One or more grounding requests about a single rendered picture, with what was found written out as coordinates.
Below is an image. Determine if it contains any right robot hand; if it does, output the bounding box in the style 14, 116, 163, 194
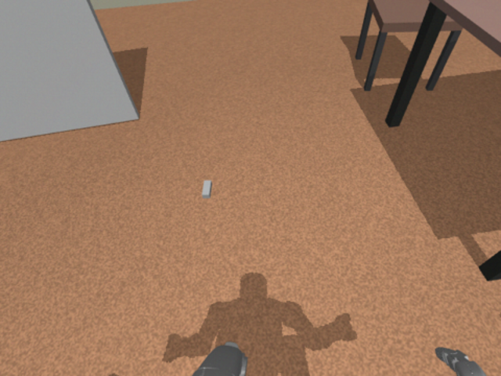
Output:
435, 347, 487, 376

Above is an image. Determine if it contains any chair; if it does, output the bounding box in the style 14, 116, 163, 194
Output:
355, 0, 463, 91

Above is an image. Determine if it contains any small box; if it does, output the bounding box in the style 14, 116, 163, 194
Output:
202, 180, 212, 198

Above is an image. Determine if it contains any table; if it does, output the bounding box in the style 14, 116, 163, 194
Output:
385, 0, 501, 281

